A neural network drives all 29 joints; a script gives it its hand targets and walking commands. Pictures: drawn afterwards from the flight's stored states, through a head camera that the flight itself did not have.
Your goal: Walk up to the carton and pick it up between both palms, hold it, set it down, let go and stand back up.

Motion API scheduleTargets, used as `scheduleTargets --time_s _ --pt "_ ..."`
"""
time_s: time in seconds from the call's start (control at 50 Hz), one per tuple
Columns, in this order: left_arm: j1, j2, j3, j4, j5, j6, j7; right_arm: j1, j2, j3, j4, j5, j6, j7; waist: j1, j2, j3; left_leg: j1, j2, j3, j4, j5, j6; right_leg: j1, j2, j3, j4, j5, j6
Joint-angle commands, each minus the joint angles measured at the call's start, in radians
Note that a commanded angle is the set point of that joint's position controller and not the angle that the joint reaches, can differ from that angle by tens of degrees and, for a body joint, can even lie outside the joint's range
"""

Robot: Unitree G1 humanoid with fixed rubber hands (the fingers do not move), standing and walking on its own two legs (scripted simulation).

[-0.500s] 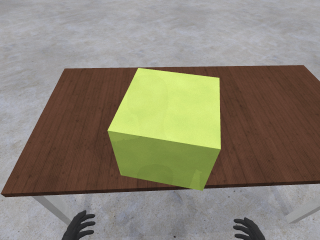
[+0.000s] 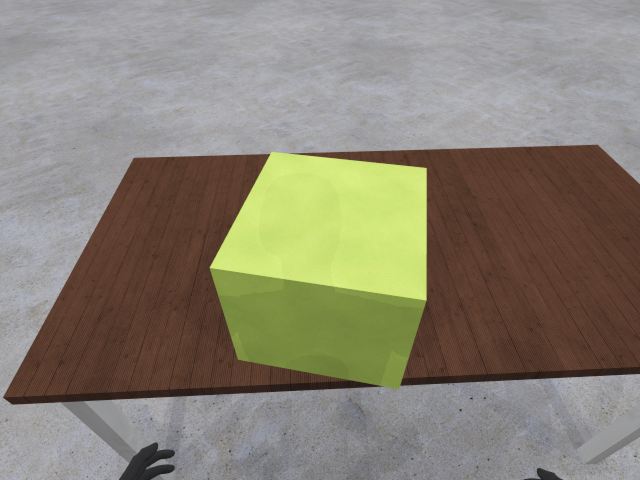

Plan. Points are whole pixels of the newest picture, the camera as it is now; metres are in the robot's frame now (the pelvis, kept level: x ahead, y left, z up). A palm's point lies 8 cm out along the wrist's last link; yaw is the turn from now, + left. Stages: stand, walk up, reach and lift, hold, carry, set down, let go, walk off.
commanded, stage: stand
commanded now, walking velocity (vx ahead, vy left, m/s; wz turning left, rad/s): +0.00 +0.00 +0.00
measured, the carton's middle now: (331, 264) +0.46 +0.00 +0.00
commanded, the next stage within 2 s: none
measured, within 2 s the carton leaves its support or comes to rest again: neither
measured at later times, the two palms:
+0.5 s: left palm out of the picture +0.13 +0.26 -0.08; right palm out of the picture +0.09 -0.28 -0.10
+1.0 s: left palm out of the picture +0.12 +0.27 -0.09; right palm out of the picture +0.08 -0.29 -0.10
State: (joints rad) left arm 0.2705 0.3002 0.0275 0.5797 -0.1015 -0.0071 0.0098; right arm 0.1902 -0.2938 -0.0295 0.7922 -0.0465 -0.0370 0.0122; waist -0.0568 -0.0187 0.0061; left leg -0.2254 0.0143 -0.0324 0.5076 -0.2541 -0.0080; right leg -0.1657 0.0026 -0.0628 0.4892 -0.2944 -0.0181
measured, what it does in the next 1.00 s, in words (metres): stands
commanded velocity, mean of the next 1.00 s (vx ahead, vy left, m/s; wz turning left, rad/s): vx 0.00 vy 0.00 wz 0.00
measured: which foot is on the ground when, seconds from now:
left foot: down 0.00-1.00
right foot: down 0.00-1.00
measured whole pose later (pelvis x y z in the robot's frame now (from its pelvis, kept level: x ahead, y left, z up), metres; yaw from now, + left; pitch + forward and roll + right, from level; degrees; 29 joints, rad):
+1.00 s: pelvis +0.00 +0.00 +0.00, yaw +0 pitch -2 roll +0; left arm 0.27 0.30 0.03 0.72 -0.10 -0.02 0.01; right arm 0.19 -0.31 -0.03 0.89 -0.04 -0.02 0.01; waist -0.06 0.00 -0.01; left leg -0.22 0.01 -0.03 0.51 -0.25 -0.01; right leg -0.17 0.00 -0.06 0.50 -0.29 -0.02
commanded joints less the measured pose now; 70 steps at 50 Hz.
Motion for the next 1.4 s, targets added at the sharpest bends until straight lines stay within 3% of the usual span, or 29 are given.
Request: scheduleTargets --time_s 0.0,0.02,0.06,0.08,0.16,0.18,0.24,0.28,0.36,0.42,0.5,0.58,0.64,0.72,0.74,0.86,0.88,0.9,0.96,0.98,1.02,1.06,1.14,1.2,1.26,1.28,1.32,1.36,1.38 --pt "-0.036 0.223 0.066 0.028 0.160 -0.047 0.007 -0.039 -0.253 -0.058 -0.011 0.017 -0.008 -0.019 0.070 0.107 -0.105 0.023 0.075 -0.051 -0.092 0.139 0.033 0.033 -0.112 0.112 -0.062 0.244 -0.033" --pt "0.012 0.222 0.064 0.044 0.160 -0.045 -0.001 -0.026 -0.244 -0.037 -0.012 0.006 -0.010 -0.019 0.079 0.157 -0.070 0.003 0.081 -0.033 -0.086 0.106 0.035 0.025 -0.120 0.150 -0.090 0.182 -0.033" --pt "-0.074 0.247 0.073 0.039 0.175 -0.048 -0.001 -0.094 -0.275 -0.062 -0.026 0.011 -0.010 -0.014 0.056 0.037 -0.040 0.026 0.089 -0.062 -0.099 0.103 0.043 -0.032 -0.093 0.128 -0.106 0.102 -0.032" --pt "-0.041 0.214 0.066 0.052 0.169 -0.051 0.002 -0.093 -0.258 -0.053 -0.019 0.014 -0.003 -0.019 0.073 0.125 -0.041 0.028 0.089 -0.055 -0.075 0.127 0.048 -0.019 -0.107 0.141 -0.118 0.171 -0.040" --pt "-0.096 0.257 0.083 0.070 0.181 -0.050 -0.003 0.003 -0.229 -0.050 0.005 0.008 0.002 -0.014 -0.005 0.089 -0.045 -0.013 0.071 -0.038 -0.110 0.040 0.042 0.021 -0.101 0.128 -0.110 0.139 -0.036" --pt "-0.028 0.259 0.079 0.067 0.164 -0.054 -0.004 -0.021 -0.291 -0.061 0.007 0.014 -0.003 -0.015 0.057 0.100 0.031 -0.053 0.077 -0.060 -0.130 0.034 0.044 -0.015 -0.102 0.138 -0.113 0.153 -0.035" --pt "-0.047 0.212 0.065 0.064 0.163 -0.060 0.002 -0.062 -0.238 -0.043 -0.010 0.014 -0.002 -0.008 0.042 0.119 0.017 -0.029 0.075 -0.046 -0.115 0.046 0.044 -0.031 -0.126 0.173 -0.124 0.179 -0.048" --pt "-0.030 0.235 0.058 0.081 0.152 -0.072 0.002 -0.033 -0.259 -0.054 0.016 0.021 -0.006 -0.006 0.051 0.033 -0.034 0.012 0.086 -0.083 -0.108 0.161 0.055 0.011 -0.108 0.122 -0.095 0.216 -0.034" --pt "-0.052 0.273 0.079 0.101 0.156 -0.065 0.006 -0.074 -0.228 -0.045 -0.008 0.009 0.002 -0.010 0.055 0.162 -0.003 -0.015 0.086 -0.056 -0.114 0.120 0.048 0.019 -0.111 0.152 -0.109 0.158 -0.039" --pt "-0.050 0.269 0.072 0.114 0.163 -0.062 0.004 -0.053 -0.260 -0.056 0.010 0.014 -0.007 -0.018 0.028 0.042 -0.033 0.032 0.103 -0.076 -0.114 0.103 0.049 0.004 -0.118 0.169 -0.120 0.221 -0.050" --pt "-0.023 0.213 0.056 0.105 0.140 -0.065 0.002 -0.032 -0.272 -0.061 0.034 0.027 0.006 -0.020 0.049 0.131 -0.028 0.034 0.090 -0.057 -0.074 0.195 0.053 0.008 -0.115 0.158 -0.121 0.282 -0.030" --pt "-0.068 0.229 0.061 0.118 0.149 -0.059 0.005 -0.060 -0.252 -0.046 0.024 0.017 -0.004 -0.018 0.013 0.103 0.026 0.002 0.095 -0.086 -0.105 0.168 0.059 -0.031 -0.114 0.160 -0.107 0.230 -0.045" --pt "-0.016 0.225 0.063 0.127 0.139 -0.057 0.000 -0.039 -0.274 -0.047 0.052 0.013 0.000 -0.018 0.067 0.137 0.070 -0.032 0.108 -0.097 -0.148 0.114 0.068 -0.027 -0.108 0.149 -0.109 0.134 -0.044" --pt "-0.037 0.213 0.055 0.134 0.150 -0.049 0.009 -0.039 -0.265 -0.044 0.067 0.017 -0.002 -0.021 0.047 0.129 -0.062 0.034 0.093 -0.061 -0.108 0.163 0.046 0.036 -0.113 0.149 -0.116 0.235 -0.038" --pt "-0.044 0.253 0.063 0.137 0.133 -0.052 0.005 -0.063 -0.299 -0.059 0.060 0.010 -0.001 -0.017 0.053 0.051 -0.047 0.034 0.099 -0.071 -0.119 0.157 0.052 0.025 -0.113 0.136 -0.096 0.216 -0.042" --pt "-0.066 0.222 0.061 0.157 0.151 -0.050 0.001 -0.043 -0.282 -0.046 0.056 0.021 -0.006 -0.020 0.030 0.167 0.022 -0.025 0.094 -0.036 -0.128 0.126 0.056 0.030 -0.117 0.167 -0.158 0.224 -0.034" --pt "-0.054 0.250 0.061 0.161 0.143 -0.056 0.005 -0.085 -0.237 -0.039 0.056 0.012 -0.008 -0.018 0.049 0.040 0.003 0.009 0.102 -0.085 -0.140 0.123 0.063 0.025 -0.110 0.139 -0.125 0.182 -0.038" --pt "-0.054 0.229 0.054 0.163 0.144 -0.054 -0.002 -0.067 -0.262 -0.045 0.059 0.010 0.001 -0.024 0.048 0.125 -0.015 0.014 0.103 -0.073 -0.113 0.133 0.064 0.019 -0.123 0.150 -0.118 0.195 -0.041" --pt "-0.053 0.251 0.063 0.186 0.155 -0.054 0.005 -0.050 -0.212 -0.022 0.063 0.016 0.009 -0.013 0.013 0.131 0.014 0.022 0.104 -0.074 -0.137 0.149 0.053 0.020 -0.123 0.167 -0.124 0.202 -0.045" --pt "-0.048 0.227 0.059 0.168 0.141 -0.052 0.008 -0.046 -0.279 -0.041 0.067 0.014 -0.004 -0.018 0.059 0.147 -0.040 0.032 0.106 -0.060 -0.122 0.180 0.049 0.027 -0.119 0.148 -0.125 0.223 -0.038" --pt "-0.067 0.265 0.069 0.182 0.153 -0.060 0.008 -0.052 -0.266 -0.045 0.055 0.022 -0.010 -0.019 0.029 0.047 0.046 0.011 0.109 -0.083 -0.116 0.182 0.053 -0.020 -0.112 0.160 -0.142 0.200 -0.051" --pt "-0.037 0.271 0.078 0.183 0.143 -0.055 0.011 -0.049 -0.264 -0.044 0.075 0.020 -0.001 -0.021 0.054 0.152 -0.060 0.039 0.114 -0.070 -0.103 0.248 0.056 0.080 -0.119 0.154 -0.105 0.279 -0.044" --pt "-0.071 0.259 0.068 0.190 0.150 -0.057 0.010 -0.038 -0.250 -0.037 0.076 0.023 0.003 -0.011 0.009 0.062 0.031 0.014 0.101 -0.060 -0.121 0.172 0.048 0.010 -0.124 0.166 -0.128 0.266 -0.051" --pt "-0.062 0.260 0.062 0.198 0.149 -0.057 0.007 -0.040 -0.251 -0.039 0.077 0.020 -0.003 -0.015 0.011 0.047 0.057 -0.013 0.096 -0.077 -0.141 0.131 0.056 0.014 -0.126 0.151 -0.150 0.226 -0.044" --pt "-0.063 0.233 0.060 0.199 0.132 -0.063 0.008 -0.064 -0.285 -0.049 0.099 0.023 -0.003 -0.009 0.055 0.140 0.006 0.031 0.094 -0.056 -0.109 0.264 0.047 0.028 -0.126 0.155 -0.117 0.309 -0.047" --pt "-0.069 0.236 0.067 0.181 0.135 -0.062 0.009 -0.062 -0.262 -0.052 0.096 0.027 -0.011 -0.009 0.029 0.092 -0.034 0.020 0.102 -0.072 -0.126 0.244 0.054 0.069 -0.138 0.153 -0.131 0.339 -0.048" --pt "-0.069 0.253 0.070 0.174 0.141 -0.066 0.014 -0.102 -0.280 -0.047 0.081 0.027 -0.001 -0.011 0.072 0.111 -0.016 0.014 0.102 -0.069 -0.100 0.236 0.059 0.049 -0.124 0.158 -0.120 0.296 -0.051" --pt "-0.090 0.262 0.060 0.201 0.158 -0.057 0.014 -0.048 -0.228 -0.039 0.082 0.020 0.003 -0.007 0.007 0.043 0.006 0.044 0.105 -0.047 -0.117 0.201 0.044 0.011 -0.128 0.152 -0.116 0.294 -0.046" --pt "-0.036 0.238 0.066 0.203 0.132 -0.051 0.005 -0.059 -0.247 -0.033 0.100 0.022 0.001 -0.005 0.061 0.088 -0.019 0.039 0.109 -0.063 -0.132 0.202 0.057 0.037 -0.124 0.149 -0.114 0.274 -0.048"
